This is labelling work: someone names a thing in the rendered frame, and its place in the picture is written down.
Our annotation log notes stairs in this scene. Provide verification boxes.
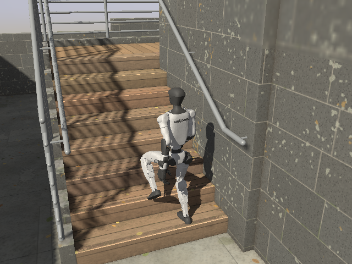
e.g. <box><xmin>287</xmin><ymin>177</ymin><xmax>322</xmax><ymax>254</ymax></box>
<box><xmin>50</xmin><ymin>56</ymin><xmax>228</xmax><ymax>264</ymax></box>

